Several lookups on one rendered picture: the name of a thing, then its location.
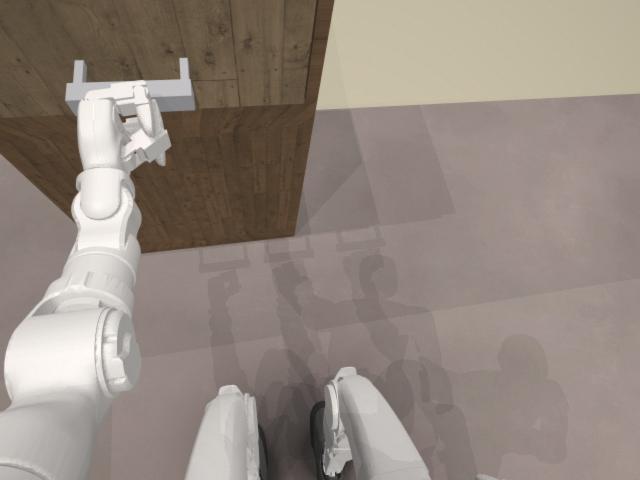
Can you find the robot right foot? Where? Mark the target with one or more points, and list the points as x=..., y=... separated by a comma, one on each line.
x=318, y=441

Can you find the drawer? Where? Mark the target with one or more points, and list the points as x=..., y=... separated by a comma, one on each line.
x=240, y=52

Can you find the robot right shin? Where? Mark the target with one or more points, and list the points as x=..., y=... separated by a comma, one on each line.
x=337, y=449

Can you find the handle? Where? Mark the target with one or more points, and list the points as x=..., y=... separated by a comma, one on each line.
x=170, y=95

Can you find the left robot forearm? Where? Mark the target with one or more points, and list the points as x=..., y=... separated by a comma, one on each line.
x=102, y=267

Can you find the cabinet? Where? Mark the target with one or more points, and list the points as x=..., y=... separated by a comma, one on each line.
x=232, y=174

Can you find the left robot hand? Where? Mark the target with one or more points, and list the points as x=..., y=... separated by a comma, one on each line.
x=101, y=133

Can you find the left robot upper arm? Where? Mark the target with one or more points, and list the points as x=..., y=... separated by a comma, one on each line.
x=64, y=372

